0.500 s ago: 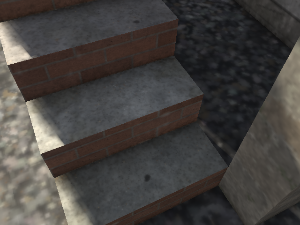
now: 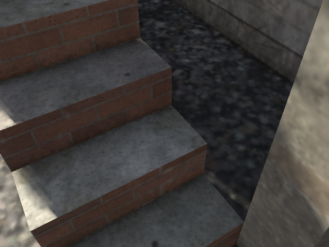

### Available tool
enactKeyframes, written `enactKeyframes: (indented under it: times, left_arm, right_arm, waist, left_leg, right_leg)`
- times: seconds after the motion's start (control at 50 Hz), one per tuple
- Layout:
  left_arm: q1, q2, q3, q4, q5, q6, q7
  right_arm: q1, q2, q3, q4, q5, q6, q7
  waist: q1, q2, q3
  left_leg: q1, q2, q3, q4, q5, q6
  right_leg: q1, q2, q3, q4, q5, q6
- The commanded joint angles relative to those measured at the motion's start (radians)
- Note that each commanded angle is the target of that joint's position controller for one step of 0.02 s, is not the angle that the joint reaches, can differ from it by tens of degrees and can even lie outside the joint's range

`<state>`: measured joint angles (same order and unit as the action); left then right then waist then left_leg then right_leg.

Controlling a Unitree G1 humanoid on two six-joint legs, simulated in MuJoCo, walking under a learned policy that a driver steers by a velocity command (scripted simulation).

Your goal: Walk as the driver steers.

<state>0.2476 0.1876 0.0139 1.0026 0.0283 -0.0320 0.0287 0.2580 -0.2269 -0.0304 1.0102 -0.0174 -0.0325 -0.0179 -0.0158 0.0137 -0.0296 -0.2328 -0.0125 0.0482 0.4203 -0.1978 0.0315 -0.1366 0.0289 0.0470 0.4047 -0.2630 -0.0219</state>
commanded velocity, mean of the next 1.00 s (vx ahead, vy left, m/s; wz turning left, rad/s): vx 0.44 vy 0.00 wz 0.00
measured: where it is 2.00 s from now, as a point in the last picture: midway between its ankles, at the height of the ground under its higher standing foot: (168, 188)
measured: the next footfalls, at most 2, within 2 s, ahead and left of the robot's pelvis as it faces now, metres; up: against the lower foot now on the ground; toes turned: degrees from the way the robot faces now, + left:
right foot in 0.54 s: +0.29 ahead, -0.06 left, +0.00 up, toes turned -3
left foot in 1.04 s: +0.46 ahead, +0.14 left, +0.19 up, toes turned +5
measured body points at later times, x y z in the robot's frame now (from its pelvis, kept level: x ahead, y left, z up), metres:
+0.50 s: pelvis +0.15 +0.01 -0.01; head +0.18 +0.01 +0.44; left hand +0.30 +0.23 -0.14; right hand +0.09 -0.22 -0.16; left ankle +0.03 +0.10 -0.74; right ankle +0.25 -0.06 -0.72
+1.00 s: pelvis +0.30 +0.03 +0.01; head +0.35 +0.03 +0.46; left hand +0.19 +0.23 -0.13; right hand +0.57 -0.07 -0.05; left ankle +0.41 +0.14 -0.49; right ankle +0.25 -0.06 -0.74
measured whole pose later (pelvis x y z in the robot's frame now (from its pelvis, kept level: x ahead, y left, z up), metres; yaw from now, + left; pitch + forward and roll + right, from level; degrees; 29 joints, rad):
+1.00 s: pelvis +0.30 +0.03 +0.01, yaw +2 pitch +4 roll +2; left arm 0.48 0.14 -0.02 1.11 -0.01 -0.05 0.10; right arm -0.04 0.02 0.09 0.56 -0.01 0.01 -0.01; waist 0.04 -0.04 0.02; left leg -1.15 0.06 0.12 1.75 -0.53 0.12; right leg -0.04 -0.01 -0.09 0.13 -0.15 -0.06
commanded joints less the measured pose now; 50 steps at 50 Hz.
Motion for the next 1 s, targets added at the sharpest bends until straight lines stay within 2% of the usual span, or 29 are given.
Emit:
enactKeyframes:
  times: [0.02,0.08,0.14,0.16,0.18,0.2,0.22,0.24,0.3,0.34,0.4,0.44,0.48,0.5,0.52,0.54,0.56,0.58,0.6,0.64,0.68,0.72,0.76,0.84,0.9,0.92,0.96,0.98,1.0]
  left_arm:
    - [0.032,0.145,0.041,-0.025,-0.004,-0.010,-0.006]
    - [0.100,0.164,0.057,0.009,-0.003,-0.021,0.007]
    - [0.031,0.127,0.055,-0.015,-0.008,-0.037,0.003]
    - [-0.032,0.087,0.044,-0.049,-0.009,-0.046,-0.003]
    - [-0.070,0.050,0.034,-0.078,0.003,-0.055,-0.012]
    - [-0.087,0.069,0.034,-0.084,0.032,-0.051,-0.010]
    - [-0.060,0.061,0.037,-0.054,0.032,-0.040,-0.010]
    - [-0.046,0.045,0.032,-0.048,0.016,-0.040,-0.014]
    - [-0.093,0.033,0.025,-0.054,0.010,-0.030,-0.033]
    - [-0.153,0.037,0.025,-0.092,0.014,-0.020,-0.031]
    - [-0.204,0.015,0.012,-0.120,0.000,-0.013,-0.021]
    - [-0.113,0.027,0.019,-0.091,-0.007,-0.002,0.000]
    - [0.052,0.037,0.031,-0.037,0.000,-0.005,0.013]
    - [0.154,0.040,0.041,-0.002,-0.003,-0.018,0.022]
    - [0.267,0.093,0.060,0.035,0.012,-0.022,0.028]
    - [0.318,0.169,0.072,0.050,0.041,-0.030,0.024]
    - [0.290,0.170,0.062,0.048,0.027,-0.023,0.003]
    - [0.172,0.195,0.078,0.023,0.009,0.000,0.002]
    - [0.084,0.079,0.049,-0.006,-0.002,0.001,-0.008]
    - [0.079,0.004,0.012,0.012,0.008,-0.012,-0.007]
    - [0.179,0.019,0.005,0.072,0.015,-0.028,0.008]
    - [0.226,0.044,0.003,0.094,0.022,-0.037,0.008]
    - [0.224,0.044,-0.009,0.094,0.013,-0.040,0.011]
    - [0.288,0.050,-0.025,0.119,0.001,-0.050,0.016]
    - [0.312,0.058,-0.027,0.119,-0.012,-0.058,0.034]
    - [0.328,0.055,-0.025,0.125,-0.032,-0.052,0.066]
    - [0.287,0.089,-0.018,0.093,-0.039,-0.025,0.088]
    - [0.238,0.095,-0.014,0.056,-0.053,-0.011,0.094]
    - [0.244,0.134,-0.005,0.020,-0.056,-0.012,0.083]
  right_arm:
    - [-0.014,-0.068,-0.018,-0.041,-0.008,-0.028,0.011]
    - [-0.043,-0.058,-0.018,-0.069,-0.020,-0.029,0.026]
    - [0.083,-0.062,-0.023,-0.034,-0.011,-0.053,0.025]
    - [0.168,-0.112,-0.039,-0.004,-0.005,-0.060,0.019]
    - [0.290,-0.200,-0.068,0.037,-0.001,-0.055,0.013]
    - [0.331,-0.178,-0.063,0.057,-0.018,-0.054,0.014]
    - [0.309,-0.117,-0.047,0.048,-0.034,-0.057,0.018]
    - [0.254,-0.090,-0.038,0.033,-0.030,-0.060,0.018]
    - [0.154,-0.067,-0.022,0.011,-0.018,-0.064,0.013]
    - [0.185,-0.065,-0.012,0.028,0.011,-0.072,0.000]
    - [0.156,-0.093,-0.011,0.021,0.012,-0.085,-0.006]
    - [0.150,-0.095,-0.013,0.020,0.006,-0.090,-0.007]
    - [0.155,-0.091,-0.014,0.030,0.028,-0.095,-0.005]
    - [0.094,-0.108,-0.018,0.018,0.050,-0.093,-0.003]
    - [0.038,-0.102,-0.015,-0.010,0.067,-0.098,0.004]
    - [0.013,0.015,0.008,-0.043,0.063,-0.095,0.012]
    - [0.211,0.071,0.013,-0.003,0.046,-0.077,0.005]
    - [0.258,0.044,0.010,-0.022,0.040,-0.065,0.009]
    - [0.137,-0.011,0.000,-0.054,-0.010,-0.058,0.013]
    - [0.044,0.037,0.003,-0.108,-0.032,-0.040,0.027]
    - [0.005,0.125,0.028,-0.165,-0.021,-0.020,0.031]
    - [-0.013,0.144,0.036,-0.224,0.003,-0.003,0.012]
    - [-0.141,0.171,0.052,-0.334,-0.014,0.020,-0.006]
    - [-0.259,0.191,0.076,-0.439,-0.016,0.022,-0.012]
    - [-0.354,0.202,0.092,-0.524,-0.017,0.043,-0.005]
    - [-0.403,0.220,0.101,-0.556,-0.014,0.045,0.002]
    - [-0.416,0.226,0.127,-0.574,-0.004,0.032,0.016]
    - [-0.331,0.255,0.137,-0.541,0.020,0.021,0.021]
    - [-0.216,0.223,0.120,-0.461,0.042,0.027,0.018]
  waist:
    - [0.016,-0.120,0.135]
    - [0.031,-0.145,0.154]
    - [-0.039,-0.054,0.127]
    - [-0.073,0.082,0.113]
    - [-0.113,0.294,0.087]
    - [-0.100,0.245,0.104]
    - [-0.069,0.070,0.099]
    - [-0.041,0.016,0.087]
    - [-0.004,0.052,0.106]
    - [0.001,0.070,0.144]
    - [0.012,0.105,0.104]
    - [0.040,0.143,0.014]
    - [0.099,0.107,-0.068]
    - [0.170,0.073,-0.076]
    - [0.226,0.026,-0.101]
    - [0.193,-0.205,-0.076]
    - [0.073,-0.171,-0.076]
    - [0.025,-0.253,-0.078]
    - [0.027,-0.107,0.054]
    - [0.005,-0.019,0.123]
    - [0.004,-0.005,0.101]
    - [0.000,-0.094,0.083]
    - [-0.011,-0.098,0.097]
    - [-0.013,0.041,0.150]
    - [0.019,-0.006,0.152]
    - [0.029,-0.042,0.145]
    - [0.046,-0.076,0.113]
    - [0.003,-0.096,0.039]
    - [-0.011,-0.085,-0.098]
  left_leg:
    - [-0.079,0.000,-0.017,0.034,-0.209,0.014]
    - [-0.192,0.015,0.000,0.104,-0.193,0.025]
    - [-0.028,0.031,-0.050,0.020,-0.167,0.056]
    - [0.141,0.103,-0.186,-0.081,-0.117,0.090]
    - [0.372,0.257,-0.434,-0.191,0.046,0.163]
    - [0.445,0.375,-0.556,-0.192,0.248,0.217]
    - [0.449,0.380,-0.496,-0.144,0.324,0.233]
    - [0.397,0.344,-0.404,-0.155,0.294,0.216]
    - [0.244,0.227,-0.212,-0.206,0.378,0.159]
    - [0.190,0.207,-0.151,-0.210,0.544,0.163]
    - [0.174,0.189,-0.095,-0.180,0.718,0.148]
    - [0.221,0.203,-0.074,-0.060,0.975,0.142]
    - [0.180,0.197,-0.056,0.129,1.037,0.141]
    - [0.109,0.160,-0.047,0.276,0.925,0.122]
    - [-0.044,0.100,-0.044,0.477,0.684,0.092]
    - [-0.282,-0.052,0.008,0.881,-0.133,0.052]
    - [-0.348,-0.081,-0.199,1.131,-0.237,0.070]
    - [-0.469,-0.057,-0.120,1.261,-0.227,0.073]
    - [-0.577,-0.009,-0.076,1.329,-0.221,0.068]
    - [-0.686,0.004,-0.078,1.438,-0.205,0.060]
    - [-0.752,-0.018,-0.065,1.611,-0.189,0.057]
    - [-0.885,-0.034,-0.070,1.793,-0.205,0.068]
    - [-1.067,-0.019,-0.106,2.026,-0.236,0.102]
    - [-1.199,0.016,-0.076,1.996,-0.216,0.096]
    - [-1.136,0.074,0.034,1.765,-0.211,0.055]
    - [-1.124,0.100,0.016,1.688,-0.231,0.059]
    - [-0.883,0.105,0.072,1.259,-0.343,0.067]
    - [-0.619,0.064,0.052,1.092,-0.384,0.106]
    - [-0.396,-0.033,0.162,1.000,-0.411,0.102]
  right_leg:
    - [-0.092,-0.148,0.208,-0.194,-0.327,-0.111]
    - [0.021,-0.206,0.267,-0.180,-0.268,-0.177]
    - [-0.056,-0.164,0.183,-0.017,0.029,-0.159]
    - [-0.201,-0.058,0.050,0.151,0.082,-0.109]
    - [-0.441,0.038,-0.082,0.405,-0.081,-0.056]
    - [-0.614,0.019,-0.082,0.604,-0.281,-0.057]
    - [-0.646,-0.037,-0.044,0.723,-0.267,-0.061]
    - [-0.615,-0.073,-0.033,0.731,-0.195,-0.056]
    - [-0.494,-0.070,-0.092,0.627,-0.059,-0.024]
    - [-0.469,-0.041,-0.150,0.523,-0.040,0.002]
    - [-0.345,-0.017,-0.158,0.298,0.060,-0.001]
    - [-0.245,0.016,-0.171,0.280,0.062,-0.030]
    - [-0.059,0.042,-0.176,0.237,0.144,-0.065]
    - [0.058,0.036,-0.166,0.106,0.281,-0.072]
    - [0.229,-0.010,-0.126,0.045,0.305,-0.077]
    - [0.294,-0.289,0.232,-0.060,0.501,-0.134]
    - [0.227,-0.360,0.385,-0.021,0.777,-0.186]
    - [0.161,-0.420,0.443,-0.148,0.146,-0.324]
    - [0.037,-0.347,0.409,-0.222,-0.286,-0.306]
    - [-0.092,-0.269,0.309,-0.215,-0.306,-0.243]
    - [-0.172,-0.251,0.235,-0.189,-0.239,-0.228]
    - [-0.182,-0.253,0.225,-0.186,-0.294,-0.221]
    - [-0.148,-0.302,0.250,-0.218,-0.359,-0.215]
    - [-0.144,-0.280,0.194,-0.233,-0.298,-0.185]
    - [-0.150,-0.235,0.156,-0.326,-0.276,-0.211]
    - [-0.097,-0.264,0.185,-0.388,-0.203,-0.231]
    - [-0.025,-0.236,0.067,-0.492,0.113,-0.226]
    - [-0.051,-0.242,-0.055,-0.454,0.538,-0.203]
    - [-0.005,-0.235,-0.143,-0.312,1.158,-0.209]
